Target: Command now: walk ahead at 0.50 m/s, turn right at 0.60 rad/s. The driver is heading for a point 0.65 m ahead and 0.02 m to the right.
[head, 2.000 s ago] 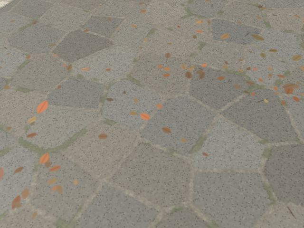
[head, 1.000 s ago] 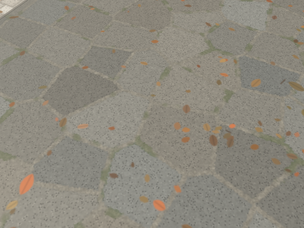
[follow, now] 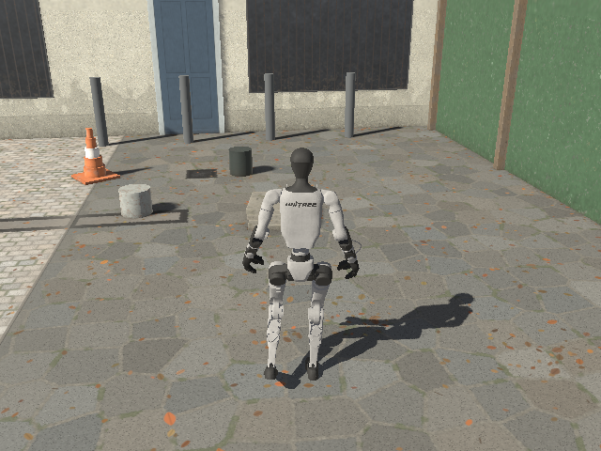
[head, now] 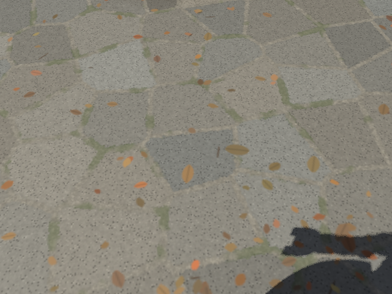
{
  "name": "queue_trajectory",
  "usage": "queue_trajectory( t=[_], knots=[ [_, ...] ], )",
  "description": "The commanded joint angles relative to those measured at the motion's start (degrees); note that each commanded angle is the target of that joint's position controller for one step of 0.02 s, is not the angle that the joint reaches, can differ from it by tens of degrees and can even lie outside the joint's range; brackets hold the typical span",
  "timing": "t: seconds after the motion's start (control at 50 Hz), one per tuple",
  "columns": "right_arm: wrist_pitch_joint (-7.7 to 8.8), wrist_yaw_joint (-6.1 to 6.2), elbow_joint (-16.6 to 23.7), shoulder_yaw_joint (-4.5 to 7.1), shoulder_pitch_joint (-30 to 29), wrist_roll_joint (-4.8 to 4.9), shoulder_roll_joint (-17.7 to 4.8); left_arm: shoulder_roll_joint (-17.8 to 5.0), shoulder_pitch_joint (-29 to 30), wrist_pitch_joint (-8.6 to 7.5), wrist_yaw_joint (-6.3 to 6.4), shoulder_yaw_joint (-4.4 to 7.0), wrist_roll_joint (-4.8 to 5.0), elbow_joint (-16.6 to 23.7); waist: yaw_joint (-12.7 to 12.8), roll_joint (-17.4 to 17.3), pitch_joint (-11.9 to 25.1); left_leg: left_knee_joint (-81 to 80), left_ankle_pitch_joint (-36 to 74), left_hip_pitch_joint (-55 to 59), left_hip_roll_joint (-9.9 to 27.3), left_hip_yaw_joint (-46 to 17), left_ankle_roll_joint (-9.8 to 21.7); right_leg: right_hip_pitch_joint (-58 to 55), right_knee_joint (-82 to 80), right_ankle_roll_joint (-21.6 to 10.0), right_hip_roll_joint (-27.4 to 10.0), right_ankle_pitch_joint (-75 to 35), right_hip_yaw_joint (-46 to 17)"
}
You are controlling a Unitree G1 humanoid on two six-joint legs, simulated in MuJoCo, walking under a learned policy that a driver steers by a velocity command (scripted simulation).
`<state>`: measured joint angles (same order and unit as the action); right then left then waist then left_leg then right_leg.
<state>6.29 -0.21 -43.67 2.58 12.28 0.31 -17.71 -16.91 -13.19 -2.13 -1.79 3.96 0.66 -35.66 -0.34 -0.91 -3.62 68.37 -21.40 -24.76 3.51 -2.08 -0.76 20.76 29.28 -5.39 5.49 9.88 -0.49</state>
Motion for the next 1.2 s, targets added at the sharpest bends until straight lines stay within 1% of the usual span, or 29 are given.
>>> queue_trajectory(
  t=[0.02,0.06,0.14,0.22,0.28,0.32,0.34,0.36,0.38,0.4,0.42,0.44,0.48,0.56,0.62,0.7,0.76,0.8,0.82,0.84,0.86,0.88,0.9,0.92,0.94,1.0,1.06,1.14,1.2],
  knots=[
    [0.41,0.09,4.48,1.99,0.56,-1.04,-7.26,-7.09,0.43,-1.46,0.77,1.96,-0.48,4.10,-0.97,3.22,7.30,-4.94,3.75,-11.35,3.11,-2.86,-1.11,-13.20,-15.37,-12.55,-15.64,-12.86,-22.29],
    [-0.45,0.18,4.87,1.43,-1.17,-1.45,-5.39,-7.93,-0.61,-1.58,1.49,2.14,-0.17,3.04,-0.96,2.62,5.72,-10.62,6.64,-10.39,2.38,-1.58,-2.77,-8.36,-16.05,-12.41,-14.21,-15.76,-18.59],
    [-0.44,-0.36,6.96,0.15,-10.61,-1.21,-2.55,-9.31,-3.63,-0.93,2.61,2.58,0.36,1.07,2.50,4.30,3.40,-28.71,22.70,-6.15,-0.91,-0.81,-3.70,-3.91,-15.47,-8.66,-10.06,-9.10,-14.33],
    [0.17,-1.08,8.53,0.68,-15.11,-0.01,-4.29,-9.43,-7.27,-0.53,2.71,2.75,0.98,-1.06,4.16,5.46,3.17,-37.07,25.68,-2.09,-3.00,-2.55,-2.87,-6.46,-12.34,-6.91,-11.50,-2.22,-19.06],
    [0.76,-1.27,8.39,1.83,-13.03,0.22,-6.30,-8.88,-7.20,-0.05,2.88,2.76,0.83,-1.57,2.45,7.67,3.57,-39.65,18.62,1.18,-3.30,-3.23,-0.72,-10.61,-6.97,-5.59,-12.95,-1.61,-23.93],
    [1.23,-0.74,6.56,3.14,-4.34,-0.34,-8.04,-5.90,-6.60,0.13,2.75,1.80,0.51,-1.20,-2.04,7.45,7.79,-42.47,16.95,14.48,-1.64,-2.97,2.43,-8.52,2.32,-2.78,-9.22,-3.78,-22.15],
    [1.37,-0.36,5.74,3.91,4.16,-1.23,-10.97,-2.04,-7.72,-0.04,2.62,0.37,-0.47,-0.57,-4.97,0.63,15.72,-41.90,14.24,28.22,8.11,-12.20,6.06,-2.58,18.34,-0.50,-5.65,4.16,-16.69],
    [0.52,-0.78,2.95,5.12,9.40,-1.51,-15.43,0.26,-16.27,-0.56,2.60,-0.45,1.52,0.35,-1.39,-19.00,21.78,-48.24,-0.28,44.22,19.79,-40.16,16.12,17.04,36.57,3.46,1.39,24.34,-9.54],
    [0.39,-1.28,3.38,4.08,8.69,-0.02,-9.98,-5.53,-15.22,-0.63,2.94,0.45,1.96,-1.47,-3.09,-12.32,17.56,-52.11,-14.74,41.77,19.52,-45.34,15.26,23.77,43.47,4.20,-2.82,22.38,-11.38],
    [0.16,-1.14,3.74,3.16,6.23,0.05,-6.70,-8.28,-8.45,-0.46,2.92,1.22,1.45,-0.87,-4.47,-7.15,10.43,-52.79,-12.51,35.13,16.80,-36.50,12.86,25.00,44.80,4.32,-4.47,17.09,-10.44],
    [-0.18,-1.14,4.09,2.57,3.27,-0.64,-5.65,-7.86,-4.57,-0.33,3.08,1.16,0.67,-0.10,-3.63,-3.28,6.83,-53.13,-5.10,28.65,14.23,-29.32,11.65,23.24,43.66,4.41,-6.13,13.57,-8.49],
    [-0.39,-1.09,3.66,2.16,1.75,-0.92,-4.51,-7.01,-2.14,-0.61,2.91,1.14,-0.04,0.71,-2.84,-3.01,3.85,-54.10,1.36,23.73,12.29,-24.56,11.97,22.46,40.67,4.37,-7.42,11.08,-8.39],
    [-0.13,-0.85,2.92,1.61,1.15,-1.13,-3.02,-4.81,-2.81,-0.80,2.27,0.84,0.34,0.59,-0.76,-5.63,3.43,-56.14,8.88,19.29,9.28,-18.03,11.59,17.95,35.81,4.17,-9.29,8.81,-7.16],
    [0.03,-0.60,0.87,2.33,3.06,0.09,-6.07,-1.87,1.43,-1.09,1.73,-0.50,-0.45,1.73,-1.15,-4.32,2.76,-59.24,18.03,18.13,9.64,-12.02,13.82,18.16,23.90,5.28,-10.80,4.00,-3.78],
    [-0.57,-0.42,-0.27,2.60,4.32,0.52,-7.81,-0.90,6.57,-1.78,1.01,-1.27,-0.26,2.49,-2.83,-3.80,2.27,-59.93,20.68,17.20,8.27,-6.84,12.70,14.63,12.96,5.60,-10.37,-4.75,-1.96],
    [-1.40,-0.48,-2.50,2.63,8.36,1.21,-8.92,-1.81,12.55,-2.17,0.21,-1.20,0.43,3.86,-4.66,-3.94,1.25,-58.85,21.32,18.83,9.15,-4.91,11.41,10.41,4.95,5.30,-8.62,-9.15,-0.47],
    [-2.31,-0.27,-3.72,2.90,9.20,1.55,-9.99,-3.25,13.32,-2.39,-0.28,-0.70,0.49,4.54,-3.23,-4.52,0.96,-55.92,25.30,22.47,11.22,-5.16,10.04,7.59,1.08,3.10,-7.69,-5.34,0.03],
    [-2.88,0.06,-3.83,2.59,8.26,1.54,-9.57,-6.23,4.12,-2.39,0.15,1.04,-0.39,1.65,2.33,-3.26,6.25,-43.79,41.48,21.52,7.80,-1.32,7.41,-7.21,-3.29,0.54,-5.07,-6.40,2.11],
    [-2.78,0.29,-2.98,1.66,8.06,0.57,-7.57,-9.23,-3.91,-2.30,0.69,2.16,-1.21,-0.03,5.94,-1.36,12.91,-31.52,38.13,15.32,4.73,1.13,4.75,-20.77,-2.00,-1.75,-9.67,-12.85,-2.10],
    [-1.84,0.11,-1.04,-0.34,12.56,-1.22,-2.08,-15.19,-9.15,-1.73,1.27,3.16,-2.45,-0.28,5.25,11.97,21.62,-9.51,12.16,-5.89,-3.16,4.51,-0.15,-42.52,-0.28,-10.04,-25.21,-23.98,-23.01],
    [-1.14,0.02,-2.37,-0.24,14.22,-0.62,-3.26,-12.52,-10.86,-1.14,1.11,2.57,-1.56,-1.17,5.55,15.91,27.21,0.68,-14.07,-11.69,-5.67,-1.71,-1.28,-42.58,-6.06,-14.55,-29.89,-27.71,-35.39],
    [-1.15,-0.09,-2.08,1.23,10.86,0.82,-8.06,-9.50,-7.17,-1.07,0.91,1.42,-1.02,-0.97,5.12,10.03,19.43,4.70,-12.71,-14.34,-2.47,-3.23,-1.16,-35.11,-6.32,-12.65,-27.46,-29.62,-27.58],
    [-1.49,0.00,-1.46,1.13,7.40,1.16,-7.47,-7.24,-3.23,-1.20,0.75,0.69,-0.76,-0.81,3.56,7.34,14.15,3.18,-9.43,-14.54,-0.27,-1.57,-1.06,-28.22,-6.70,-10.77,-24.44,-33.22,-19.99],
    [-2.16,0.33,-1.52,1.10,5.96,0.45,-6.63,-5.25,0.33,-1.36,0.39,0.05,-0.66,-0.95,1.79,4.63,10.37,-0.55,-6.48,-13.18,1.27,-0.79,-1.43,-21.63,-8.34,-9.24,-21.47,-34.81,-15.12],
    [-3.07,0.66,-1.65,1.26,6.22,-0.06,-5.97,-4.46,2.80,-1.63,0.25,-0.14,-0.84,-1.06,-0.15,5.44,9.10,-4.20,-3.76,-9.14,2.66,-1.04,-1.71,-16.12,-10.28,-8.09,-19.79,-34.83,-12.10],
    [-4.85,1.21,-2.75,0.75,8.57,-0.47,-2.81,-4.20,6.14,-2.48,0.40,-0.19,-2.02,-2.69,-3.31,6.76,9.10,-11.53,3.00,0.43,1.82,-0.21,-3.23,-6.99,-13.30,-8.67,-17.31,-39.45,-5.92],
    [-5.02,1.36,-1.82,0.06,3.91,-0.98,-1.45,-5.21,6.37,-2.17,1.22,-0.02,-1.93,-4.82,-2.19,7.04,9.13,-23.33,10.39,3.85,1.43,0.16,-3.03,-6.01,-13.45,-7.78,-15.96,-38.31,-2.71],
    [-5.54,1.23,-0.88,0.44,-1.01,-0.66,-3.09,-6.08,3.77,-1.15,1.47,-0.09,-1.69,-8.38,-0.24,5.77,8.75,-31.15,13.59,6.53,0.68,-0.54,-1.98,-8.02,-13.20,-7.44,-17.35,-28.87,-4.90],
    [-5.60,1.25,-0.99,0.76,-1.22,-1.38,-3.44,-4.75,4.40,-0.54,1.42,-0.81,-0.64,-10.11,-1.71,4.44,7.40,-42.06,18.32,12.98,-0.20,0.14,0.39,-6.97,-10.01,-4.62,-15.39,-15.15,-5.88]
  ],
)
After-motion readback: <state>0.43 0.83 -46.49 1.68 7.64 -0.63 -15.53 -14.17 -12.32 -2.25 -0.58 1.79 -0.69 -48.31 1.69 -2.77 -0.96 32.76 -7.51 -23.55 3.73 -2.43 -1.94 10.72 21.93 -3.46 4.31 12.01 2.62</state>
